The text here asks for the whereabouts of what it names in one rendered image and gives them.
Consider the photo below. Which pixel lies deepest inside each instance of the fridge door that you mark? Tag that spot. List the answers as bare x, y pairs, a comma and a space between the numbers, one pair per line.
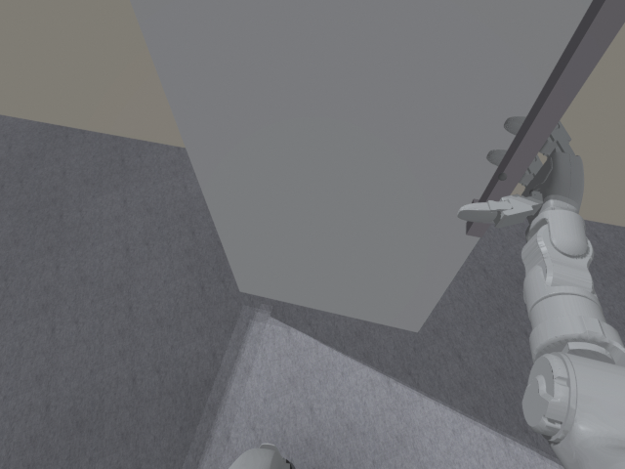
335, 141

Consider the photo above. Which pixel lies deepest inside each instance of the handle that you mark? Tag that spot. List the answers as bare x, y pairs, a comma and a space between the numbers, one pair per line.
599, 26

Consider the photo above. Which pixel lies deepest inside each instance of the robot left thigh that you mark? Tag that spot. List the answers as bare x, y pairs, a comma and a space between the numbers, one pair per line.
260, 458

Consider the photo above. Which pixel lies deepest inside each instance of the right robot forearm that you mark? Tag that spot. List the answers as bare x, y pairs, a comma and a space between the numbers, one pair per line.
558, 290

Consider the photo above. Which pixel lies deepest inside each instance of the robot right hand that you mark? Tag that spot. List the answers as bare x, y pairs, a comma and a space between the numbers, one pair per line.
559, 181

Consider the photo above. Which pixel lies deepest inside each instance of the robot right upper arm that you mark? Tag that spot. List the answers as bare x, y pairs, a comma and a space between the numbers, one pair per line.
578, 405

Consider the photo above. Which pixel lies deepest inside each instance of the robot left shin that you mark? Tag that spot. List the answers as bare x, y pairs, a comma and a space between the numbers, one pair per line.
270, 446

